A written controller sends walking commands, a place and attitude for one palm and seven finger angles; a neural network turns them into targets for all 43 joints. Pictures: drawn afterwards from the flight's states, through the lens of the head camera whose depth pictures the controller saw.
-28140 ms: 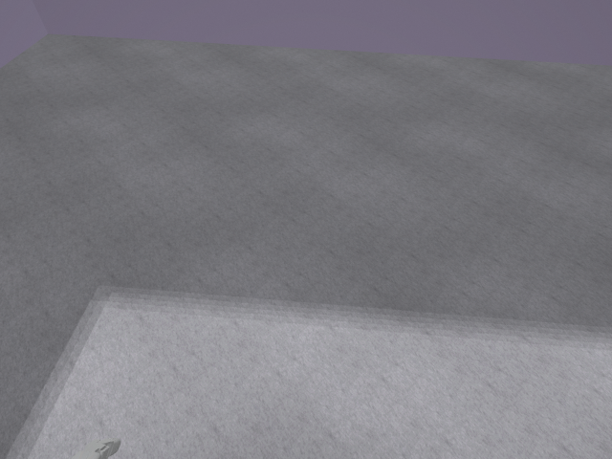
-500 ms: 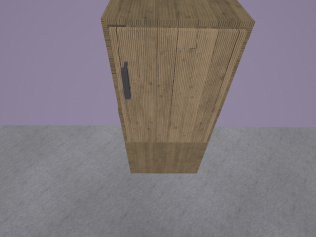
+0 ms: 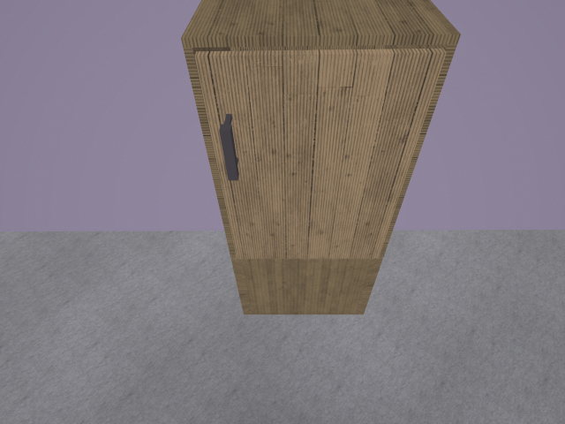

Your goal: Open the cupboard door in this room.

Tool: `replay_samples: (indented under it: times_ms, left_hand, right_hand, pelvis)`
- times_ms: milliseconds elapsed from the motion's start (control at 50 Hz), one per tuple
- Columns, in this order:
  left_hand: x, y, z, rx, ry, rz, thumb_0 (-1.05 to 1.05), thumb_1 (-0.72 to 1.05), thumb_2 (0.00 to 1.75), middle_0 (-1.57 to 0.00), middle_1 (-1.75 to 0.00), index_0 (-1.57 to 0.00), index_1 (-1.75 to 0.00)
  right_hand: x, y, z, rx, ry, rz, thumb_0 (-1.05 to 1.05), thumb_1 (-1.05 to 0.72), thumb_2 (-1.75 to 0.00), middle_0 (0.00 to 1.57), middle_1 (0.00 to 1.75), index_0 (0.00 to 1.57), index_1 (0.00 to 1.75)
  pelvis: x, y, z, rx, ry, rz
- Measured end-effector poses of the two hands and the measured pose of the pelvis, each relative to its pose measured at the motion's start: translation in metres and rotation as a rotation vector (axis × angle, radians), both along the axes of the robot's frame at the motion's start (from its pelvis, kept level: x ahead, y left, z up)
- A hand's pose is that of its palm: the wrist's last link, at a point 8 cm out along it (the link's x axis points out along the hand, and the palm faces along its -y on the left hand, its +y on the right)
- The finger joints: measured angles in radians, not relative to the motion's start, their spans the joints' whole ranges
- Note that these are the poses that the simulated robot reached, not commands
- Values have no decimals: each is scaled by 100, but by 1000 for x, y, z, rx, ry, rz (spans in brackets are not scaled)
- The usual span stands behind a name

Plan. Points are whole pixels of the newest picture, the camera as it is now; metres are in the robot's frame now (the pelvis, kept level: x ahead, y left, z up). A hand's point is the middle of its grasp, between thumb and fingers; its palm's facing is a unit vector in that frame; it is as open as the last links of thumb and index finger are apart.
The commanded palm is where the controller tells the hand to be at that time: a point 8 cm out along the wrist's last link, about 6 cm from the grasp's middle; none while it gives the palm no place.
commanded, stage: look again from close up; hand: left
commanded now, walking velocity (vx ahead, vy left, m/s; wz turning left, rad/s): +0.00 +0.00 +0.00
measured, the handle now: (231, 147) +0.59 +0.14 +0.07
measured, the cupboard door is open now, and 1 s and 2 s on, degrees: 0 0 0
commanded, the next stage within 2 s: shuffle to correct the standing spot in 0.20 s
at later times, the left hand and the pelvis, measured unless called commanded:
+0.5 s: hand out of the picture +0.02 +0.17 -0.18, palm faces +0.00 -0.98 -0.20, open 7.4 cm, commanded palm none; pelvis +0.02 -0.02 +0.00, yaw -1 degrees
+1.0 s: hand out of the picture +0.07 +0.13 -0.18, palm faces +0.02 -0.97 -0.23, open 7.4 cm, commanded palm none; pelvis +0.06 -0.05 +0.00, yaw -3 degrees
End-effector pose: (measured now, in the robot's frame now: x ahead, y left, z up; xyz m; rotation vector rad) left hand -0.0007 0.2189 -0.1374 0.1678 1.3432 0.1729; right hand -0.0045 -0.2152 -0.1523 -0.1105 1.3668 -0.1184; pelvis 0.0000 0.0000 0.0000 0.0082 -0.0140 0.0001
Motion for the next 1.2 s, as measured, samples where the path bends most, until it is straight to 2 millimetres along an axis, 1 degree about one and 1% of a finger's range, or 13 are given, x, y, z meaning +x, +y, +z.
replay_samples:
  times_ms: [200, 360, 520, 620, 660, 720, 780, 820, 860, 900, 980, 1080, 1200]
  left_hand:
    - [17, 3, -2, -3, -12, -23, 0, 91, 90, -20, -30, -19, -30]
    - [24, 5, -3, -3, -6, -26, 0, 91, 90, -20, -30, -20, -30]
    - [19, -5, -10, -20, 53, -21, 0, 91, 90, -20, -29, -19, -30]
    - [17, -20, -11, -22, 85, 3, 0, 91, 90, -20, -29, -19, -30]
    - [15, -27, -12, -22, 90, 22, 0, 91, 90, -20, -29, -19, -30]
    - [8, -38, -11, -27, 116, 39, 0, 91, 90, -20, -29, -19, -30]
    - [2, -46, -11, -47, 164, 38, 0, 91, 90, -20, -30, -19, -30]
    - [2, -46, -14, -58, 190, 34, 0, 91, 90, -20, -30, -20, -30]
    - [9, -44, -16, -51, 200, 31, 0, 91, 90, -20, -30, -20, -30]
    - [22, -41, -15, -36, 184, 24, 0, 91, 90, -20, -30, -20, -30]
    - [57, -37, -9, 2, 87, 6, 0, 91, 90, -20, -30, -20, -30]
    - [89, -40, -1, 38, -45, -19, 0, 91, 90, -20, -30, -19, -30]
    - [106, -48, -2, 16, -111, -30, 0, 91, 90, -20, -30, -19, -30]
  right_hand:
    - [31, -18, 12, -46, -56, 9, 1, -92, -90, 20, 30, 20, 30]
    - [48, -27, 17, -71, -71, 23, 1, -91, -90, 20, 30, 20, 30]
    - [48, -29, 9, -56, -40, 4, 0, -91, -90, 20, 30, 20, 30]
    - [42, -39, 1, -47, 13, -13, 0, -91, -90, 20, 30, 20, 30]
    - [45, -44, 0, -51, 38, -8, 1, -91, -90, 20, 30, 20, 30]
    - [60, -47, 2, -56, 45, 0, 1, -91, -90, 20, 30, 20, 30]
    - [85, -49, 5, -61, 4, -1, 1, -91, -90, 20, 30, 20, 30]
    - [103, -50, 5, -72, -45, -5, 1, -91, -90, 20, 30, 20, 30]
    - [118, -51, 9, -83, -91, -13, 1, -91, -90, 20, 30, 20, 30]
    - [128, -51, 12, -82, -126, -16, 1, -91, -90, 20, 30, 20, 30]
    - [136, -51, 9, -52, -145, 3, 0, -91, -90, 20, 30, 20, 30]
    - [135, -58, 2, -11, -143, -2, 0, -91, -90, 20, 30, 20, 30]
    - [121, -68, 5, -36, -118, -6, 0, -92, -90, 20, 30, 20, 30]
  pelvis:
    - [7, -5, 2, 4, 3, -13]
    - [11, -9, 3, 3, 8, -16]
    - [24, -18, -3, 13, 26, -21]
    - [36, -31, -8, 2, 44, -17]
    - [43, -36, -8, -4, 47, -11]
    - [51, -38, -6, -2, 44, -15]
    - [59, -38, -5, 3, 37, -29]
    - [64, -36, -8, -3, 27, -39]
    - [68, -37, -8, 7, 22, -48]
    - [68, -38, -6, 18, 21, -59]
    - [63, -44, -3, 25, 21, -52]
    - [60, -57, -6, 21, 22, -29]
    - [60, -60, -6, 1, 19, -13]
